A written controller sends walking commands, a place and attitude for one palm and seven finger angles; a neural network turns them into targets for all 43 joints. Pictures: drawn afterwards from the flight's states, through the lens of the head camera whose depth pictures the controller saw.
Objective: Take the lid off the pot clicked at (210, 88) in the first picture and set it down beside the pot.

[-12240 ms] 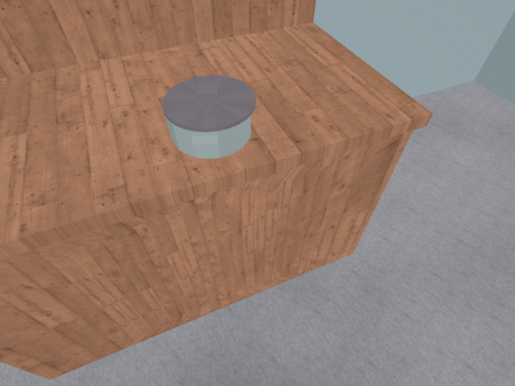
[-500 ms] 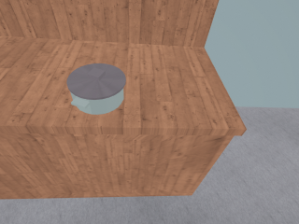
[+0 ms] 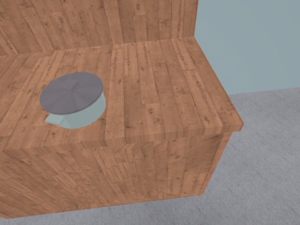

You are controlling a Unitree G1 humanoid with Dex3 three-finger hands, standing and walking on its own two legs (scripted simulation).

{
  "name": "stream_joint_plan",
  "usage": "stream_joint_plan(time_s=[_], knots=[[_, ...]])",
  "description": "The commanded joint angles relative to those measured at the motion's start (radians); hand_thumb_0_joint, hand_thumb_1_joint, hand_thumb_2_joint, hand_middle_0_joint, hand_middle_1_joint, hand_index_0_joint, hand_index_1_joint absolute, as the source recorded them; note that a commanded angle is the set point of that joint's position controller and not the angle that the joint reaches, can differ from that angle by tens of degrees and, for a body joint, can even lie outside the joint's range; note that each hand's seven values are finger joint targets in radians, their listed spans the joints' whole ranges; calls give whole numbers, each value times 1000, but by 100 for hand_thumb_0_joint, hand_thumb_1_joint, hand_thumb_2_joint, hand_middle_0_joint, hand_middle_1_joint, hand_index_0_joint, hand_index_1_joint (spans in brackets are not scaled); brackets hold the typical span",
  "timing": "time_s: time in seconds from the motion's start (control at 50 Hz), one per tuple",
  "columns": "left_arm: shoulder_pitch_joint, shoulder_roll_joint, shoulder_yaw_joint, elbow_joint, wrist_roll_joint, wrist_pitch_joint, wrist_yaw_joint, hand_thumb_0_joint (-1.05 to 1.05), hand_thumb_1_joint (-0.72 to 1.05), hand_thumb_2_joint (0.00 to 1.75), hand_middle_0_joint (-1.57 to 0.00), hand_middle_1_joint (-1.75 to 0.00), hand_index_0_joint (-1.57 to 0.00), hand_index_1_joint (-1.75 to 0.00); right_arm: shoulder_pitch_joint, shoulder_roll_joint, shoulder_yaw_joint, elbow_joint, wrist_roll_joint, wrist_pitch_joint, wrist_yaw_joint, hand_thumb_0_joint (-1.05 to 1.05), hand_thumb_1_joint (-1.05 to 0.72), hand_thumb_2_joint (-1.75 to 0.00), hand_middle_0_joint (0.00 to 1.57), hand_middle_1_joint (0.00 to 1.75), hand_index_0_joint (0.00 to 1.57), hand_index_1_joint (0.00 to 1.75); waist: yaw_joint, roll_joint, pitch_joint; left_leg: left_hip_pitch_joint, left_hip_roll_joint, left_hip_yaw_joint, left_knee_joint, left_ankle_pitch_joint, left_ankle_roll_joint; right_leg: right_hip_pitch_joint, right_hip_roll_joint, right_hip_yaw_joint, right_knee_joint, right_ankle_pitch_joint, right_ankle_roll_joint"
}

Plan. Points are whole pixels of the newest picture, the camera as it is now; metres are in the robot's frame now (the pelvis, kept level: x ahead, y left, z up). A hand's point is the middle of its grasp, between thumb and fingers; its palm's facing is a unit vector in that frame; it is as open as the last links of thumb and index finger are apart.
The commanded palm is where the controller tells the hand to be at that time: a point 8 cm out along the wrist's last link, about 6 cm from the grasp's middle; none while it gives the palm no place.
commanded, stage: look again from close up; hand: left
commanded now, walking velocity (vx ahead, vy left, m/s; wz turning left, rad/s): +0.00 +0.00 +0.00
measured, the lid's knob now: (69, 85) +0.50 +0.27 +0.12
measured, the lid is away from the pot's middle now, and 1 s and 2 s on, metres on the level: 0.00 0.00 0.00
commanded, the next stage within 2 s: shuffle to correct the standing spot in 1.14 s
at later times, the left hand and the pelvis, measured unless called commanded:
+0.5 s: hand out of the picture -0.02 +0.17 -0.16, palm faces +0.05 -0.97 -0.23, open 7.4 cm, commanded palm none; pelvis -0.02 -0.01 +0.01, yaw +0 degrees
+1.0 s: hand out of the picture -0.04 +0.18 -0.16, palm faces +0.05 -0.98 -0.21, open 7.4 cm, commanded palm none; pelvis -0.04 +0.00 +0.01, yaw +0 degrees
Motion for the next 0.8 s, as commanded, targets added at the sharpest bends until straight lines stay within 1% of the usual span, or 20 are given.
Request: stream_joint_plan(time_s=[0.0, 0.02, 0.06, 0.08, 0.12, 0.14, 0.18, 0.24, 0.26, 0.32, 0.42, 0.44, 0.5, 0.54, 0.56, 0.64, 0.7, 0.72, 0.76, 0.78], knots=[[91, 137, 22, -23, -3, -9, 7, 0, 90, 90, -20, -30, -20, -30, 95, -66, -16, -20, 11, -2, -4, 0, -90, -90, 20, 30, 20, 30, 7, -118, 11, -59, 44, -12, -55, 381, 31, 125, -124, 109, -83, 704, -47], [86, 136, 21, -26, -3, -7, 6, 0, 90, 90, -20, -30, -20, -30, 89, -65, -17, -18, 12, 1, -3, 0, -90, -90, 20, 30, 20, 30, 5, -137, 26, -59, 41, -10, -69, 332, 31, 117, -127, 111, -99, 680, -48], [72, 135, 22, -39, -1, -3, 5, 0, 90, 90, -20, -30, -20, -30, 76, -70, -18, -17, 9, 2, -1, 0, -90, -90, 20, 30, 20, 30, 7, -111, 28, -37, 43, -14, -89, 332, 33, 98, -116, 110, -112, 586, -45], [73, 138, 25, -43, 0, -3, 4, 0, 90, 90, -20, -30, -20, -30, 72, -69, -18, -17, 9, 3, -1, 0, -90, -90, 20, 30, 20, 30, 7, -125, 23, -36, 43, -10, -87, 324, 33, 104, -118, 111, -121, 575, -44], [68, 143, 26, -46, 0, -1, 4, 0, 90, 90, -20, -30, -20, -30, 61, -73, -17, -15, 9, 5, 0, 0, -90, -90, 20, 30, 20, 30, 8, -98, 29, -30, 44, -10, -102, 313, 33, 104, -116, 114, -135, 533, -45], [69, 144, 26, -51, -2, 1, 1, 0, 90, 90, -20, -30, -20, -30, 57, -70, -16, -17, 8, 3, 1, 0, -90, -90, 20, 30, 20, 30, 11, -79, 15, -12, 49, -13, -116, 321, 34, 99, -109, 110, -141, 486, -45], [68, 146, 27, -55, 0, 3, 1, 0, 90, 90, -20, -30, -20, -30, 45, -79, -15, -16, 9, 5, 2, 0, -90, -90, 20, 30, 20, 30, 13, -78, 36, -25, 47, -13, -111, 301, 35, 89, -110, 118, -161, 442, -44], [72, 153, 27, -54, 0, 4, -3, 0, 90, 90, -20, -30, -20, -30, 45, -69, -11, -12, 9, 4, 4, 0, -90, -90, 20, 30, 20, 30, 16, -66, 37, -19, 47, -10, -132, 257, 35, 83, -108, 123, -191, 367, -46], [71, 152, 27, -55, 1, 4, -3, 0, 90, 90, -20, -30, -20, -30, 46, -80, -10, -9, 9, 4, 4, 0, -90, -90, 20, 30, 20, 30, 13, -60, 43, -27, 47, -14, -127, 259, 35, 81, -106, 122, -188, 357, -45], [83, 153, 25, -45, 0, 1, -4, 0, 90, 90, -20, -30, -20, -30, 51, -74, -7, 2, 10, 3, 5, 0, -90, -90, 20, 30, 20, 30, 16, -78, 43, -34, 43, -14, -131, 247, 36, 90, -111, 131, -208, 353, -46], [95, 147, 23, -36, 0, 2, -6, 0, 90, 90, -20, -30, -20, -30, 71, -68, -5, 21, 12, 2, 6, 0, -90, -90, 20, 30, 20, 30, 18, -89, 59, -48, 43, -15, -144, 219, 37, 82, -109, 127, -225, 289, -44], [98, 147, 23, -36, -2, 3, -7, 0, 90, 90, -20, -30, -20, -30, 75, -63, -5, 25, 12, 0, 6, 0, -90, -90, 20, 30, 20, 30, 20, -78, 50, -39, 47, -15, -154, 216, 38, 82, -102, 121, -226, 267, -42], [102, 142, 22, -29, -2, 3, -6, 0, 90, 90, -20, -30, -20, -30, 85, -63, -2, 39, 13, -2, 6, 0, -90, -90, 20, 30, 20, 30, 21, -69, 74, -67, 45, -21, -152, 213, 40, 74, -101, 121, -224, 243, -41], [109, 137, 22, -25, -2, 4, -7, 0, 90, 90, -20, -30, -20, -30, 94, -53, -1, 45, 13, -6, 6, 0, -90, -90, 20, 30, 20, 30, 25, -52, 63, -63, 52, -26, -167, 218, 43, 80, -94, 113, -220, 226, -39], [107, 134, 21, -26, -2, 5, -6, 0, 90, 90, -20, -30, -20, -30, 97, -60, -1, 48, 13, -6, 6, 0, -90, -90, 20, 30, 20, 30, 24, -47, 77, -80, 51, -30, -163, 212, 43, 74, -94, 110, -216, 211, -39], [115, 126, 22, -21, -1, 10, -8, 0, 90, 90, -20, -30, -20, -30, 110, -42, 1, 58, 12, -7, 6, 0, -90, -90, 20, 30, 20, 30, 30, -48, 108, -104, 49, -36, -180, 174, 49, 53, -87, 108, -228, 130, -37], [121, 118, 22, -19, 0, 10, -7, 0, 90, 90, -20, -30, -20, -30, 122, -43, 1, 63, 12, -8, 7, 0, -90, -90, 20, 30, 20, 30, 30, -54, 108, -117, 46, -39, -172, 177, 52, 52, -89, 107, -217, 126, -36], [123, 114, 21, -16, -1, 10, -6, 0, 90, 90, -20, -30, -20, -30, 124, -41, 0, 63, 12, -8, 7, 0, -90, -90, 20, 30, 20, 30, 28, -70, 111, -117, 46, -41, -174, 167, 53, 44, -88, 109, -218, 113, -36], [121, 111, 21, -20, 0, 13, -7, 0, 90, 90, -20, -30, -20, -30, 130, -45, -1, 63, 12, -10, 6, 0, -90, -90, 20, 30, 20, 30, 29, -53, 115, -125, 49, -48, -179, 160, 55, 37, -81, 102, -208, 104, -33], [126, 110, 22, -20, 0, 12, -7, 0, 90, 90, -20, -30, -20, -30, 131, -41, 0, 63, 12, -10, 6, 0, -90, -90, 20, 30, 20, 30, 31, -60, 110, -129, 48, -47, -176, 159, 57, 41, -84, 107, -209, 102, -34]])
